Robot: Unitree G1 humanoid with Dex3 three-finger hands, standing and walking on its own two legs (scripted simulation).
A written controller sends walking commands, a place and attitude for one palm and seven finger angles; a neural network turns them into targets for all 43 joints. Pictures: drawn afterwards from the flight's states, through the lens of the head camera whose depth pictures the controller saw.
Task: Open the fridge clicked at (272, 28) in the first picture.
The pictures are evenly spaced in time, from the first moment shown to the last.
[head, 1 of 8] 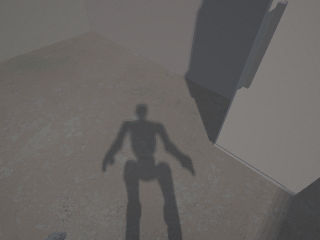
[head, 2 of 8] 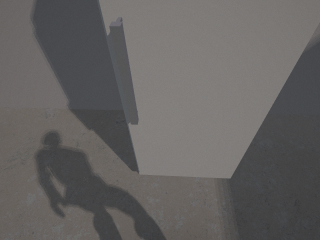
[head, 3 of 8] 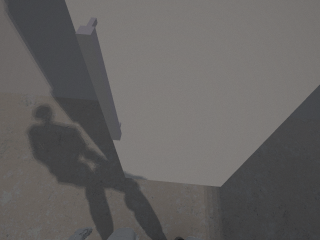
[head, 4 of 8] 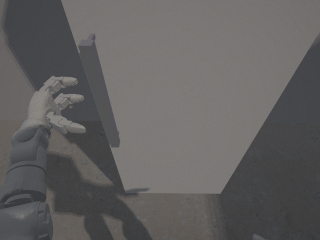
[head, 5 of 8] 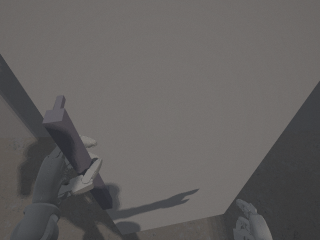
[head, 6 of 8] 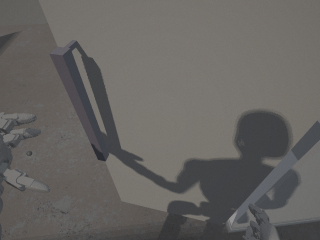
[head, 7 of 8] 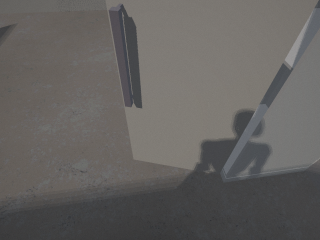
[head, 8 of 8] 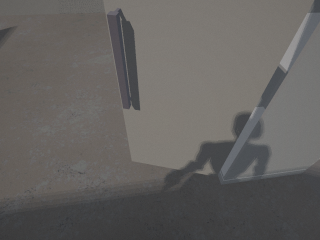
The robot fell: no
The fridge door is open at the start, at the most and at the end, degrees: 0 75 71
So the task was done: yes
